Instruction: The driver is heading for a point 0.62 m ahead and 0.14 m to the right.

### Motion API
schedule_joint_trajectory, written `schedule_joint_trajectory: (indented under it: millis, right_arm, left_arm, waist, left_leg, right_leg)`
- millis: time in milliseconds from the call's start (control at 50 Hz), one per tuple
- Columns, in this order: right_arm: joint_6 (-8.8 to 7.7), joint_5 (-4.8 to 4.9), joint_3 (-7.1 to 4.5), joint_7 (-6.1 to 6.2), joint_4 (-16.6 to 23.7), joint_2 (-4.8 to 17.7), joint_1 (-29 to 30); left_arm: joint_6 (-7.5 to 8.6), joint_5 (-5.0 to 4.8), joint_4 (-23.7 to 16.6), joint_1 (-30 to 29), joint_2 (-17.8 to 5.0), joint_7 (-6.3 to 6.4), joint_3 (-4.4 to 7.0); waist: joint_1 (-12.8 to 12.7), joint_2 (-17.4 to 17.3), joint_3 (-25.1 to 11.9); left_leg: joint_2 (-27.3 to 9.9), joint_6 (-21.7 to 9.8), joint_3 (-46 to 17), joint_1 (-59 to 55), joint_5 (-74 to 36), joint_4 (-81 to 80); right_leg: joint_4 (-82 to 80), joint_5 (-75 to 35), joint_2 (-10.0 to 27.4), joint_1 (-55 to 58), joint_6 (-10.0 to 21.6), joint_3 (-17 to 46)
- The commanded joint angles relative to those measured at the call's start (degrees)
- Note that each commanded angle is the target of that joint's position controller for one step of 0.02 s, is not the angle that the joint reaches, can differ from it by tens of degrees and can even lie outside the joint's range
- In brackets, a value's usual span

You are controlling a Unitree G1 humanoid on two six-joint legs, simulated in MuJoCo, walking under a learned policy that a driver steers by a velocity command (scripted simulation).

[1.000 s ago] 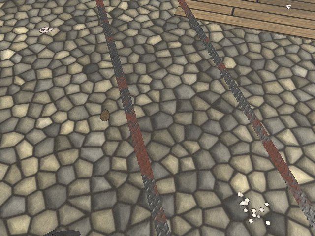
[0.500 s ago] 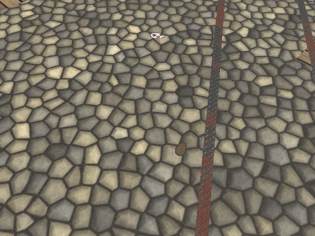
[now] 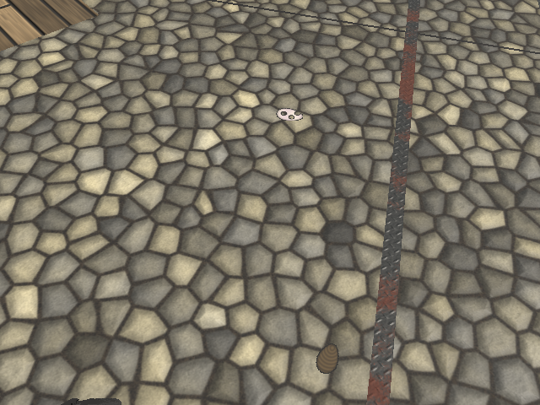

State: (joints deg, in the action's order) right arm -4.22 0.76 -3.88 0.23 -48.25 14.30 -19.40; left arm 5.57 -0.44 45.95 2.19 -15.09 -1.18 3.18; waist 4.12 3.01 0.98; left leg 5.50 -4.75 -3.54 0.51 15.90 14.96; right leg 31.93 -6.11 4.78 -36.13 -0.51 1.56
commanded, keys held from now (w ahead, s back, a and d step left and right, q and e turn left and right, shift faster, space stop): w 0.38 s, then w+e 0.30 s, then e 0.04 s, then no key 0.28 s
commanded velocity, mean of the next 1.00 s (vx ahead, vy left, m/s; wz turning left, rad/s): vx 0.43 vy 0.00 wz -0.13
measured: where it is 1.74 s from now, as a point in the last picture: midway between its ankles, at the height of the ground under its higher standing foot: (262, 360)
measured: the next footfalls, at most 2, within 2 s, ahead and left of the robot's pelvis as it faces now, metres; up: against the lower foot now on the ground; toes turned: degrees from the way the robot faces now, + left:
right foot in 0.12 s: +0.26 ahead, -0.14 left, +0.00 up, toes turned -1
left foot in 0.64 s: +0.54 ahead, +0.11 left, +0.00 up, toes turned -4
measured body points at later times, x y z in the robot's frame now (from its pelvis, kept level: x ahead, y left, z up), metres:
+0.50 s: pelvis +0.29 -0.04 +0.00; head +0.31 -0.04 +0.45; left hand +0.29 +0.23 -0.13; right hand +0.48 -0.29 -0.09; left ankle +0.47 +0.14 -0.69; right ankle +0.22 -0.14 -0.74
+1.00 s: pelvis +0.51 -0.01 +0.00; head +0.55 -0.02 +0.45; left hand +0.74 +0.20 -0.11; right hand +0.51 -0.30 -0.13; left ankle +0.50 +0.11 -0.74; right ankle +0.60 -0.16 -0.72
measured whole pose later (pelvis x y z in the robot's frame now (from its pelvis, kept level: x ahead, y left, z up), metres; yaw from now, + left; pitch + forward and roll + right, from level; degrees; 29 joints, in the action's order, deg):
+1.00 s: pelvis +0.51 -0.01 +0.00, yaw -11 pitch +2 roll +2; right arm -3.8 0.4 -3.8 0.2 -52.7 15.2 -13.8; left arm 0.9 0.1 43.8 6.4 -15.7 -0.4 3.1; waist 3.3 2.3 1.8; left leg -0.4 -0.3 7.4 8.2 13.1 19.7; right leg 36.2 6.4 3.1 -29.8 -0.1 1.2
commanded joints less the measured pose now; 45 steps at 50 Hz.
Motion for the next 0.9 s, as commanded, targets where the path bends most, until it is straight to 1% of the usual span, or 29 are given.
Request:
schedule_joint_trajectory:
  millis: [20, 60, 80, 100, 120, 140, 160, 180, 200, 220, 240, 260, 320, 420, 500, 540, 580, 600, 620, 640, 660, 680, 700, 720, 740, 760, 800, 860, 900]
  right_arm:
    - [0.17, 0.09, -2.27, 0.55, 0.39, 9.33, -4.47]
    - [0.7, 0.09, -2.48, 0.86, 0.11, 10.0, -4.05]
    - [0.89, 0.01, -2.6, 0.92, 0.33, 10.62, -3.05]
    - [1.1, -0.03, -2.41, 0.88, 0.63, 10.58, -1.73]
    - [1.07, -0.42, -1.64, 0.78, 1.54, 9.14, -0.71]
    - [0.2, -0.85, -0.15, 0.42, 2.18, 4.2, -7.22]
    - [-0.71, 0.24, 0.33, 0.05, 1.2, 3.74, -8.37]
    - [-1.4, 1.44, -0.87, -0.22, 2.43, 9.06, -3.09]
    - [-1.69, 1.74, -0.84, -0.3, 4.01, 9.49, 2.09]
    - [-1.63, 0.88, -0.87, -0.21, 4.5, 8.74, 4.51]
    - [-1.18, 0.11, -1.27, -0.02, 4.28, 8.38, 3.92]
    - [-0.64, 0.01, -1.2, 0.05, 3.8, 7.23, 2.29]
    - [0.29, -0.3, -0.78, 0.41, 4.0, 5.19, 2.58]
    - [-0.44, -0.78, -0.01, 0.03, 6.91, 3.58, 13.15]
    - [-1.3, -0.07, 0.32, -0.97, 8.97, 3.56, 20.41]
    - [-1.95, 0.14, 0.13, -1.62, 9.84, 4.59, 22.14]
    - [-2.55, 0.2, -0.48, -1.86, 9.48, 6.53, 19.98]
    - [-2.8, 0.17, -1.07, -1.72, 8.48, 7.67, 16.09]
    - [-3.0, -0.24, -2.35, -1.24, 6.38, 10.3, 8.55]
    - [-3.02, -1.34, -3.48, -0.62, 5.23, 14.42, -1.49]
    - [-2.19, -1.51, -4.38, -0.69, 3.83, 18.34, -4.51]
    - [-1.94, -1.18, -2.93, -0.7, 4.45, 12.39, -4.18]
    - [-1.91, -1.06, -1.92, -0.41, 5.2, 9.53, 0.1]
    - [-1.84, -1.41, -1.33, -0.37, 5.62, 8.2, 4.29]
    - [-1.81, -1.61, -0.88, -0.64, 5.32, 6.54, 7.09]
    - [-1.92, -2.0, -0.65, -0.85, 4.96, 5.87, 8.67]
    - [-2.26, -2.0, -0.95, -0.98, 3.97, 6.43, 10.04]
    - [-1.96, -1.51, -1.59, -0.2, 2.53, 8.54, 11.64]
    - [-1.31, -1.17, -1.56, 0.22, 1.63, 8.89, 11.69]
  left_arm:
    - [1.61, -0.18, -6.35, -9.12, -4.65, -1.01, 0.65]
    - [1.88, -0.23, -6.15, -6.81, -5.57, -1.43, 0.91]
    - [1.94, -0.22, -5.44, -3.58, -6.69, -1.37, 1.4]
    - [1.97, -0.09, -3.48, 3.29, -8.4, -1.09, 2.34]
    - [1.91, 0.58, -1.29, 13.08, -10.94, -0.71, 3.22]
    - [1.67, 1.32, -0.11, 21.15, -15.82, -0.42, 4.47]
    - [1.18, 0.21, 1.76, 23.52, -12.6, -0.76, 3.67]
    - [0.94, -0.69, 1.11, 19.63, -9.31, -0.67, 2.56]
    - [0.54, -0.31, -0.01, 14.85, -7.66, -0.44, 1.94]
    - [0.43, 0.33, -0.39, 11.32, -6.49, -0.58, 1.38]
    - [0.72, 0.93, -0.7, 9.48, -5.35, -0.65, 0.92]
    - [0.84, 1.12, -0.57, 8.83, -5.32, -0.75, 0.84]
    - [1.34, 0.67, 0.61, 9.94, -7.12, -0.48, 1.26]
    - [0.45, -0.26, 2.52, 14.51, -8.78, 0.68, 1.7]
    - [-0.6, -1.03, 4.33, 19.45, -9.63, 1.08, 1.97]
    - [-1.27, -1.2, 4.69, 20.29, -9.75, 1.41, 2.13]
    - [-1.83, -1.16, 4.62, 19.65, -10.65, 1.79, 2.57]
    - [-2.05, -1.14, 4.39, 18.64, -10.73, 1.88, 2.6]
    - [-2.06, -0.78, 4.01, 18.42, -9.12, 1.83, 2.03]
    - [-1.96, 0.43, 2.0, 17.62, -5.51, 1.74, 0.71]
    - [-0.89, -0.6, 0.49, 25.15, 0.1, 1.63, -0.86]
    - [-0.44, -1.84, 1.46, 23.32, -5.92, 1.61, 0.45]
    - [-0.5, -2.29, 0.03, 18.22, -9.11, 1.71, 1.49]
    - [-0.92, -1.76, -0.24, 16.24, -8.62, 2.04, 1.68]
    - [-1.47, -0.87, -0.31, 15.58, -7.98, 2.25, 1.97]
    - [-2.32, -0.73, -0.24, 16.89, -6.78, 2.28, 2.13]
    - [-3.79, -0.77, -0.6, 17.83, -4.03, 2.26, 1.7]
    - [-4.53, 0.15, -2.22, 15.16, -2.08, 1.97, 0.81]
    - [-4.39, 0.32, -2.7, 12.58, -2.09, 1.3, 0.47]
  waist:
    - [1.39, -7.19, 3.13]
    - [-0.37, -8.33, 1.91]
    - [-2.31, -9.24, -0.22]
    - [-6.14, -8.94, -4.62]
    - [-10.46, -7.47, -12.08]
    - [-9.82, 4.34, -21.88]
    - [-10.12, 12.91, -25.59]
    - [-10.67, 6.85, -15.88]
    - [-9.47, 2.24, -8.82]
    - [-7.51, -1.11, -3.41]
    - [-5.49, -0.29, -2.01]
    - [-4.22, 0.84, -1.7]
    - [-3.25, 1.23, -0.84]
    - [-6.26, -0.24, 0.82]
    - [-8.69, 0.12, 2.06]
    - [-8.35, 0.9, 2.12]
    - [-6.23, 2.29, 0.99]
    - [-3.68, 2.61, -0.85]
    - [-0.25, 1.63, -6.01]
    - [3.8, -4.18, -15.28]
    - [0.26, -21.12, -22.85]
    - [1.96, -16.8, -21.08]
    - [1.85, -13.04, -12.44]
    - [-0.1, -9.16, -8.49]
    - [-1.83, -8.21, -5.58]
    - [-3.9, -9.23, -4.49]
    - [-5.69, -9.27, -3.77]
    - [-6.39, -8.55, -3.95]
    - [-5.47, -8.97, -5.27]
  left_leg:
    - [-17.97, -7.31, -8.34, -3.1, -21.4, -0.7]
    - [-18.83, -6.09, -8.5, -5.73, -28.94, 2.36]
    - [-18.18, -5.39, -7.8, -5.85, -38.49, 5.86]
    - [-15.84, -4.31, -5.83, -4.55, -47.31, 13.32]
    - [-13.19, -2.6, -3.88, 3.3, -42.84, 25.63]
    - [-5.02, 1.53, -0.85, 24.16, -18.99, 47.72]
    - [-0.39, 2.7, -4.11, 36.6, 16.48, 58.93]
    - [-4.47, 1.96, -5.91, 42.76, 14.69, 62.93]
    - [-7.67, 1.51, -3.39, 43.26, 9.33, 61.25]
    - [-9.91, 1.69, -1.87, 41.5, 5.48, 56.98]
    - [-11.86, 1.81, -2.06, 38.14, 2.83, 53.19]
    - [-12.61, 2.13, -1.83, 35.17, 1.6, 51.37]
    - [-13.66, 3.88, -0.38, 35.4, -2.19, 45.26]
    - [-12.27, 5.38, 1.49, 35.52, -17.98, 26.37]
    - [-9.36, 5.95, 1.98, 33.23, -20.89, 17.01]
    - [-8.7, 5.36, 1.05, 32.33, -18.46, 13.87]
    - [-8.01, 4.33, 0.86, 27.84, -14.39, 11.91]
    - [-7.26, 3.3, 1.78, 21.8, -13.17, 10.27]
    - [-7.88, 1.44, 1.73, 10.06, -13.33, 10.4]
    - [-18.1, -2.28, -7.88, -6.61, -13.94, 13.02]
    - [-30.88, -10.59, -31.87, -24.19, -4.52, 8.15]
    - [-29.66, -10.12, -35.63, -21.79, 4.17, 4.48]
    - [-28.1, -7.83, -25.97, -14.3, -2.83, 3.91]
    - [-25.99, -6.76, -18.28, -6.65, -15.39, 3.66]
    - [-23.83, -6.52, -12.59, -0.22, -26.34, 3.13]
    - [-22.33, -6.27, -7.98, 4.61, -32.97, 2.37]
    - [-21.42, -7.5, -3.14, 9.69, -39.61, 0.35]
    - [-20.27, -7.82, 2.77, 11.97, -42.8, -1.08]
    - [-18.77, -6.98, 5.83, 12.28, -41.81, -1.23]
  right_leg:
    - [-3.05, 3.27, -1.29, -3.19, 1.87, -0.81]
    - [-4.32, 7.78, -2.39, 0.19, 3.48, -1.55]
    - [-4.58, 9.82, -4.08, 5.58, 4.55, -2.95]
    - [-5.87, 8.25, -5.82, 15.59, 6.21, -4.56]
    - [-3.26, 5.18, -0.99, 31.81, 9.36, -0.05]
    - [-2.79, 8.77, 13.08, 55.35, 17.51, 21.61]
    - [-12.37, 18.96, 18.73, 61.74, 21.18, 40.36]
    - [-14.52, 27.4, 16.56, 55.03, 17.89, 35.48]
    - [-16.06, 26.8, 14.4, 45.64, 15.61, 27.59]
    - [-18.4, 21.99, 12.02, 36.43, 14.77, 22.05]
    - [-19.91, 17.85, 10.14, 31.3, 13.98, 18.48]
    - [-21.4, 15.23, 8.85, 28.11, 13.83, 16.03]
    - [-24.29, 7.34, 7.9, 25.07, 14.92, 10.3]
    - [-24.89, 2.5, 4.76, 26.15, 12.65, 4.0]
    - [-22.22, 5.04, 5.77, 29.52, 12.22, 5.7]
    - [-19.44, 5.54, 7.34, 32.4, 11.64, 8.11]
    - [-16.13, 4.29, 8.59, 33.97, 10.55, 10.41]
    - [-12.32, 0.3, 7.75, 33.32, 9.63, 10.11]
    - [-3.58, -3.08, 4.45, 30.33, 7.95, 8.1]
    - [13.67, 8.09, -0.03, 20.17, 5.54, 4.79]
    - [32.23, 38.06, -7.64, -0.91, 2.38, 0.6]
    - [40.02, 40.21, -4.54, -6.84, 2.29, 6.18]
    - [41.69, 35.87, -2.79, -9.35, 2.17, 5.52]
    - [40.69, 32.12, -0.78, -6.86, 1.37, 4.27]
    - [38.15, 30.52, 0.11, -4.2, 0.69, 4.0]
    - [36.23, 29.9, 1.01, -0.32, 0.29, 3.98]
    - [32.02, 28.6, 0.36, 3.56, -0.54, 2.56]
    - [19.49, 20.16, 0.16, 6.83, -0.89, 1.34]
    - [11.78, 12.83, -0.85, 11.48, -0.61, -0.46]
